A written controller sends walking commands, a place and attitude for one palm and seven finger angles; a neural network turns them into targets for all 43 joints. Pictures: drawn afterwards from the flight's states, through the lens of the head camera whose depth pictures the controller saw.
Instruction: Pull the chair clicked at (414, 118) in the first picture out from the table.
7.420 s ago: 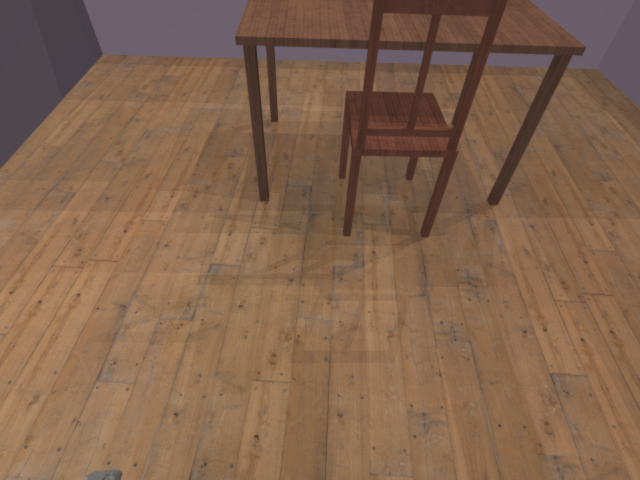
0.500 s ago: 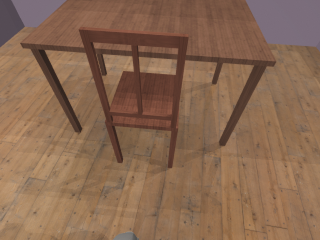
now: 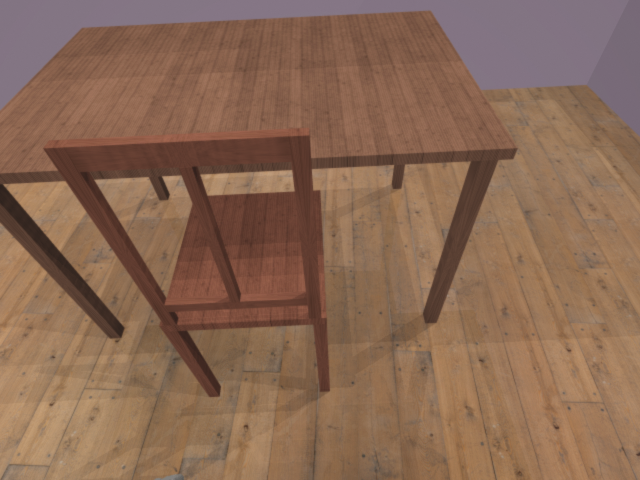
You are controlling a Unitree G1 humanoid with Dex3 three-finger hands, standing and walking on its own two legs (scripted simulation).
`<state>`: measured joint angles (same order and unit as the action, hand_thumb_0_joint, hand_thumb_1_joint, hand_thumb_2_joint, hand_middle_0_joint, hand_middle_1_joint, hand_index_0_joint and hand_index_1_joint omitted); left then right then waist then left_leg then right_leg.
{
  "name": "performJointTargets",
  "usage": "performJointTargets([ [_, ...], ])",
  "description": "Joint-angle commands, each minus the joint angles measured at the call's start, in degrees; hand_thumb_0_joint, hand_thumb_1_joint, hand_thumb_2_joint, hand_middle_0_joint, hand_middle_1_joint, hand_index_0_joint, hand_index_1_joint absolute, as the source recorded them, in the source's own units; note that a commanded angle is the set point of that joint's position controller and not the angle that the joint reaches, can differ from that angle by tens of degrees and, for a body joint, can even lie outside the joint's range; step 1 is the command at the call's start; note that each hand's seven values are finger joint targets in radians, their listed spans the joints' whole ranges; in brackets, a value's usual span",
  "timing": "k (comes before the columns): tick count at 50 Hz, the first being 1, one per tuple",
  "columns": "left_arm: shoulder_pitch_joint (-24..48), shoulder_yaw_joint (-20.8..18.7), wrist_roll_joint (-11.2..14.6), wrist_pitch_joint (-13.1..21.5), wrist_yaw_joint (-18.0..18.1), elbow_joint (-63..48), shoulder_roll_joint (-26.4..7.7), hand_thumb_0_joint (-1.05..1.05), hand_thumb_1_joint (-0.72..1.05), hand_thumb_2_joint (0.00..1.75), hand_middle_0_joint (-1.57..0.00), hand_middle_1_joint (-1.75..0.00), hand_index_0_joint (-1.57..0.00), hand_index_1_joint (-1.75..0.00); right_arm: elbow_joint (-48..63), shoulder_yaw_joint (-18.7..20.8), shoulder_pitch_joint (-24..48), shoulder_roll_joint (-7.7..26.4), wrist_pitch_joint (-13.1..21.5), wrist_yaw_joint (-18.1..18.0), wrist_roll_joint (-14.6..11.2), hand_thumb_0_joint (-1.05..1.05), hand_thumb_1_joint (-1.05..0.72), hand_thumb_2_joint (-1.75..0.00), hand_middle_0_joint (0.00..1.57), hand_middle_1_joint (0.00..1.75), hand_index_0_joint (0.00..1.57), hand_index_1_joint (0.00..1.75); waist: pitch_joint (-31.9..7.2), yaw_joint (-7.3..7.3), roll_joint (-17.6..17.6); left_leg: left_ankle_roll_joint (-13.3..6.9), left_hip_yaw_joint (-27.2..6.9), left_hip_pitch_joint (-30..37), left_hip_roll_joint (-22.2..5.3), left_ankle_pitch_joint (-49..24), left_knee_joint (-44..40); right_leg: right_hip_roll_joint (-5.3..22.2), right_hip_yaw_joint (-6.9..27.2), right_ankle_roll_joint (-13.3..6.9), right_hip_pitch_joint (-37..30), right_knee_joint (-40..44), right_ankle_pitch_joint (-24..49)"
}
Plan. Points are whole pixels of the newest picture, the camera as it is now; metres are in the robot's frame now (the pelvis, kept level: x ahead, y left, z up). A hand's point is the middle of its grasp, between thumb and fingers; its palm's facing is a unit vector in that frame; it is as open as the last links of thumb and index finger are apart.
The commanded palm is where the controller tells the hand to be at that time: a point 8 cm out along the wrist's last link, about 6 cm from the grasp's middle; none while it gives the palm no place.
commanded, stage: come to a stop and stand still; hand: left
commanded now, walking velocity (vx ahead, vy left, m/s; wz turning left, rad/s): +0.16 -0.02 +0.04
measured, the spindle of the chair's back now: (216, 243) +0.50 +0.21 -0.04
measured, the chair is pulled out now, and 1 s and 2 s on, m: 0.00 0.00 0.00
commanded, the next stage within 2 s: look again from close up in 1.26 s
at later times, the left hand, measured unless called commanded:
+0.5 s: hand out of the picture +0.10 +0.19 -0.16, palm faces +0.06 -0.97 -0.23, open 7.3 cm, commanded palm none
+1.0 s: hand out of the picture +0.04 +0.15 -0.16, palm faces +0.02 -0.98 -0.22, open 7.4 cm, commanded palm none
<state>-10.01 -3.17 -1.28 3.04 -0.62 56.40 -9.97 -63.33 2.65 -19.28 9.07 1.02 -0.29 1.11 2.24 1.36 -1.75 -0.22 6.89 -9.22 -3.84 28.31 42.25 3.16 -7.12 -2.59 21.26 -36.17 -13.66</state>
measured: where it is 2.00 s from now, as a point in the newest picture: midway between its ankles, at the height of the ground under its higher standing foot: outside the picture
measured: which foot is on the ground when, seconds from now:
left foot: up 0.00-0.26, down 0.28-1.00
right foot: down 0.00-0.32, up 0.34-0.56, down 0.58-1.00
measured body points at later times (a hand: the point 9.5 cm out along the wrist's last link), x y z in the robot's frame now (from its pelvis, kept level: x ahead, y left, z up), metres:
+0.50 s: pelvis +0.05 +0.00 +0.01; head +0.09 +0.00 +0.46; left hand +0.10 +0.25 -0.14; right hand +0.14 -0.23 -0.14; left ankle +0.11 +0.12 -0.72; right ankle +0.01 -0.11 -0.68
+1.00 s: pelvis +0.01 -0.03 +0.00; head -0.01 -0.04 +0.45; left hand +0.03 +0.20 -0.14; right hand +0.01 -0.26 -0.15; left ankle +0.10 +0.10 -0.72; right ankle +0.02 -0.13 -0.72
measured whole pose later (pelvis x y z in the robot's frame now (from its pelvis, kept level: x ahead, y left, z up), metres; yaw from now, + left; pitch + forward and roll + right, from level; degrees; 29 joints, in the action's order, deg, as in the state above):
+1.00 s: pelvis +0.01 -0.03 +0.00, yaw +0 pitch -3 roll +1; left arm -18.5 -0.5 -0.7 -1.4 1.4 56.1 -9.5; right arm -56.6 1.6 -19.7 10.4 -1.7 -0.3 1.5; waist 0.2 1.6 -0.5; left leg -0.4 0.7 -21.7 -0.9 13.1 33.0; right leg 0.1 -1.3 -1.4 15.6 -36.5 -18.6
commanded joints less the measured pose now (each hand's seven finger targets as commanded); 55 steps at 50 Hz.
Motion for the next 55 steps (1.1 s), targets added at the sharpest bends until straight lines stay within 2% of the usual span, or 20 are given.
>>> performJointTargets([
  [1, -11.72, -1.89, 0.41, -0.01, 1.51, 1.43, -10.25, 0.0, 0.9, 0.9, -0.2, -0.3, -0.2, -0.3, 6.19, 0.74, 3.48, 5.06, 1.49, -0.19, -0.27, 0.0, -0.9, -0.9, 0.2, 0.3, 0.2, 0.3, -2.71, -4.78, 9.32, -1.65, -6.91, -25.98, -0.9, -0.5, 28.44, 19.43, 27.18, -11.83, -19.36, 23.5, 2.42],
  [5, -2.74, 0.33, 0.0, 0.19, 2.45, 0.19, -4.66, 0.0, 0.9, 0.9, -0.2, -0.3, -0.2, -0.3, 2.83, -0.94, -1.44, 0.61, -0.38, -0.65, -0.38, 0.0, -0.9, -0.9, 0.2, 0.3, 0.2, 0.3, -1.88, 0.81, 4.84, 1.59, -5.82, -12.25, -1.91, -5.38, 11.26, 13.55, 8.13, -7.84, -6.86, 20.2, 32.31],
  [10, -4.86, -0.16, 0.52, -1.9, 3.02, 2.19, -7.25, 0.0, 0.9, 0.9, -0.2, -0.3, -0.2, -0.3, 2.67, -1.1, 0.0, 1.29, -1.57, -1.23, -0.87, 0.0, -0.9, -0.9, 0.2, 0.3, 0.2, 0.3, -4.27, -1.03, 7.65, 2.52, -3.18, -6.09, 1.45, -14.55, -8.7, 10.54, 6.3, -5.89, -12.26, 13.41, 36.88],
  [12, -5.1, -0.6, 0.79, -2.92, 3.14, 2.13, -7.5, 0.0, 0.9, 0.9, -0.2, -0.3, -0.2, -0.3, 2.86, -0.2, 0.07, 3.25, -1.95, -1.34, -0.56, 0.0, -0.9, -0.9, 0.2, 0.3, 0.2, 0.3, -3.21, -0.63, 8.16, 1.97, -3.73, -1.48, 0.33, -24.68, -15.23, 9.99, 6.91, -3.69, -9.32, 9.79, 30.95],
  [16, -6.65, 0.05, 1.07, -4.52, 3.43, 0.67, -4.42, 0.0, 0.9, 0.9, -0.2, -0.3, -0.2, -0.3, 4.9, 0.95, 2.82, 9.39, -1.74, -2.25, -0.28, 0.0, -0.9, -0.9, 0.2, 0.3, 0.2, 0.3, -3.98, -1.28, -14.43, -10.05, -17.9, 1.03, -15.8, -63.86, -22.58, -1.52, 2.41, 3.51, -3.12, -9.73, -16.64],
  [21, -5.96, -0.45, 0.85, -5.09, 3.0, 0.79, -4.08, 0.0, 0.9, 0.9, -0.2, -0.3, -0.2, -0.3, 7.77, 1.76, 8.87, 10.46, -2.39, -2.43, 0.3, 0.0, -0.9, -0.9, 0.2, 0.3, 0.2, 0.3, -6.51, -1.7, -6.0, -11.57, -13.77, 3.45, -13.96, -55.4, -19.7, -1.92, 7.26, 3.66, 1.43, -20.3, -17.84],
  [25, -6.85, 0.04, 0.71, -4.91, 2.76, 0.22, -3.32, 0.0, 0.9, 0.9, -0.2, -0.3, -0.2, -0.3, 8.32, 2.15, 9.93, 10.53, -2.49, -1.81, 0.32, 0.0, -0.9, -0.9, 0.2, 0.3, 0.2, 0.3, -7.01, -1.57, -7.81, -9.82, -13.04, 1.44, -12.64, -43.94, -20.71, -1.26, 5.48, 3.61, -3.67, -7.27, -14.02],
  [26, -11.98, 1.15, 0.74, -3.45, 4.12, 1.38, -5.03, 0.0, 0.9, 0.9, -0.2, -0.3, -0.2, -0.3, 10.11, 3.15, 11.85, 13.44, -1.0, -1.9, -1.11, 0.0, -0.9, -0.9, 0.2, 0.3, 0.2, 0.3, -11.51, -4.02, -2.16, -5.24, -11.43, 5.36, -11.95, -50.7, -5.16, 1.25, 11.35, 2.54, -1.74, 7.31, -5.45],
  [27, -9.31, 0.27, -0.52, -2.64, 4.04, -3.01, -8.21, 0.0, 0.9, 0.9, -0.2, -0.3, -0.2, -0.3, 12.99, 2.03, 9.12, 7.57, -1.26, -0.33, -1.08, 0.0, -0.9, -0.9, 0.2, 0.3, 0.2, 0.3, -7.45, -2.88, 11.04, -2.48, -5.17, -11.06, -3.23, -24.07, -2.01, 5.02, 17.17, 1.1, -7.37, 13.15, 7.58],
  [28, -8.02, 0.05, -0.75, -1.74, 4.2, -4.25, -9.99, 0.0, 0.9, 0.9, -0.2, -0.3, -0.2, -0.3, 14.32, 1.25, 8.24, 5.03, -1.43, 0.29, -0.4, 0.0, -0.9, -0.9, 0.2, 0.3, 0.2, 0.3, -5.4, -1.67, 14.05, -0.18, -2.46, -16.7, 1.99, -3.75, 4.58, 11.91, 23.78, -3.6, -8.65, 12.75, 21.06],
  [29, -8.32, 0.01, -1.08, -0.98, 4.12, -5.96, -11.93, 0.0, 0.9, 0.9, -0.2, -0.3, -0.2, -0.3, 15.87, 0.77, 8.1, 3.6, -1.71, 0.55, 0.25, 0.0, -0.9, -0.9, 0.2, 0.3, 0.2, 0.3, -7.5, -1.52, 3.0, 0.45, -3.33, -15.11, 3.2, -1.21, 5.04, 14.26, 23.07, -7.39, -10.64, 9.42, 33.9],
  [30, -7.49, -0.25, -1.0, -0.86, 3.98, -6.02, -11.97, 0.0, 0.9, 0.9, -0.2, -0.3, -0.2, -0.3, 15.66, 0.93, 8.28, 2.97, -2.03, 0.7, -0.33, 0.0, -0.9, -0.9, 0.2, 0.3, 0.2, 0.3, -8.28, -0.55, 3.74, 0.24, -2.88, -16.07, 4.13, -1.9, 6.59, 10.74, 19.17, -7.26, -13.47, 6.62, 37.93],
  [31, -6.41, -0.58, -0.66, -0.74, 4.15, -6.15, -11.29, 0.0, 0.9, 0.9, -0.2, -0.3, -0.2, -0.3, 16.2, 0.76, 8.1, 3.8, -1.96, 0.58, -0.45, 0.0, -0.9, -0.9, 0.2, 0.3, 0.2, 0.3, -6.73, -0.53, 13.94, -0.38, -3.69, -16.95, 3.39, -3.4, 6.04, 10.16, 19.31, -7.03, -13.06, 5.31, 39.05],
  [33, -3.53, 0.04, -0.34, -1.65, 4.32, -7.6, -9.07, 0.0, 0.9, 0.9, -0.2, -0.3, -0.2, -0.3, 15.54, 0.65, 5.14, 4.66, -1.82, -0.03, -0.59, 0.0, -0.9, -0.9, 0.2, 0.3, 0.2, 0.3, -3.91, 1.28, 16.77, -0.94, -3.88, -8.43, 2.76, -11.01, -3.26, 8.21, 14.72, -5.12, -5.1, 4.18, 27.83],
  [35, -3.98, 0.3, -0.1, -3.25, 4.08, -8.25, -7.42, 0.0, 0.9, 0.9, -0.2, -0.3, -0.2, -0.3, 13.68, 0.56, 2.35, 6.81, -1.33, 0.2, 0.06, 0.0, -0.9, -0.9, 0.2, 0.3, 0.2, 0.3, 1.66, 1.19, -2.76, -3.35, -11.18, -3.81, -2.12, -20.79, -12.55, 0.94, 9.86, -0.99, 4.44, 0.35, -1.61],
  [37, -6.76, 0.8, 0.34, -4.1, 3.69, -7.24, -5.92, 0.0, 0.9, 0.9, -0.2, -0.3, -0.2, -0.3, 14.09, 0.51, 4.97, 9.0, -1.61, 0.04, 0.7, 0.0, -0.9, -0.9, 0.2, 0.3, 0.2, 0.3, 7.21, -0.87, -12.18, -7.7, -22.29, -17.85, -8.32, -1.63, -25.73, -4.03, 5.19, 0.9, -0.83, -3.94, -17.73],
  [40, -11.53, 1.07, -0.03, -3.12, 2.89, -4.98, -6.15, 0.0, 0.9, 0.9, -0.2, -0.3, -0.2, -0.3, 14.9, 0.14, 8.31, 8.22, -1.79, -0.02, 0.4, 0.0, -0.9, -0.9, 0.2, 0.3, 0.2, 0.3, 5.55, -3.79, 0.7, -4.61, -15.55, -21.32, -2.16, 5.47, -21.05, -1.47, 10.42, -0.23, -5.66, 7.42, -15.95],
  [43, -6.6, 0.53, 0.13, -2.91, 2.63, -6.1, -9.28, 0.0, 0.9, 0.9, -0.2, -0.3, -0.2, -0.3, 12.84, 0.21, 2.4, 5.86, -2.28, 0.2, 0.39, 0.0, -0.9, -0.9, 0.2, 0.3, 0.2, 0.3, 2.08, 0.48, 8.35, -1.16, -6.43, -6.43, 3.19, -6.13, -7.64, 5.99, 19.6, -3.11, 8.94, 19.67, -29.55],
  [50, -8.58, 0.83, 0.39, -2.87, 2.43, -3.32, -6.93, 0.0, 0.9, 0.9, -0.2, -0.3, -0.2, -0.3, 9.25, -0.69, -1.14, 6.33, -1.11, -0.32, 0.54, 0.0, -0.9, -0.9, 0.2, 0.3, 0.2, 0.3, 3.87, -0.66, 0.21, -2.19, -12.48, -11.95, -0.13, -0.46, -19.33, 0.42, 12.6, -0.44, 3.27, 13.64, -22.4],
  [55, -10.64, 1.19, 0.5, -2.45, 2.27, -0.75, -6.0, 0.0, 0.9, 0.9, -0.2, -0.3, -0.2, -0.3, 7.1, -1.28, -2.11, 5.14, -0.95, -0.54, 0.37, 0.0, -0.9, -0.9, 0.2, 0.3, 0.2, 0.3, 4.0, -1.05, 2.43, -1.53, -11.18, -11.78, 0.82, -3.83, -17.97, 1.8, 14.55, -1.08, 1.95, 16.27, -21.87],
])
